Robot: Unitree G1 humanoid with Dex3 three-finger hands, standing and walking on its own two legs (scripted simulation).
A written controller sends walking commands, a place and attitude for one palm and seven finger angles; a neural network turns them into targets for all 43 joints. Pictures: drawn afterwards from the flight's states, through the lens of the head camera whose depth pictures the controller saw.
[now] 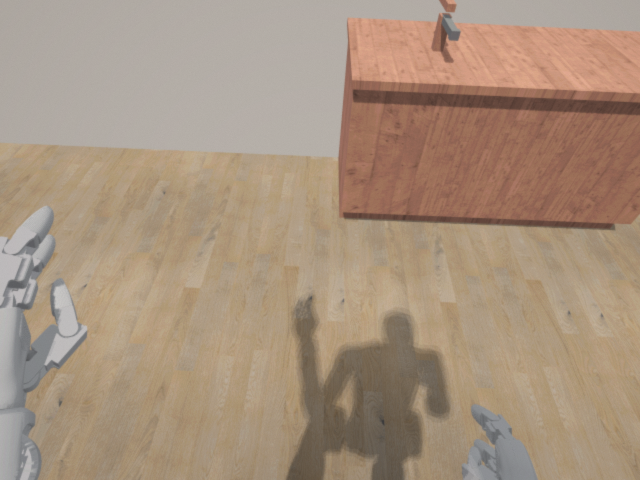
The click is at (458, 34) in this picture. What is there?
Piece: tap's lever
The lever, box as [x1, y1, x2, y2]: [448, 28, 460, 40]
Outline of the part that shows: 450,28 448,38 450,40 457,40 460,32 459,29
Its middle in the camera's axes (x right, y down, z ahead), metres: +0.42 -0.65 +1.23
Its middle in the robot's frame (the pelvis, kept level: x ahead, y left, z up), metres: +1.38 -0.34 +0.04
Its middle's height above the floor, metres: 0.81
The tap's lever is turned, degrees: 0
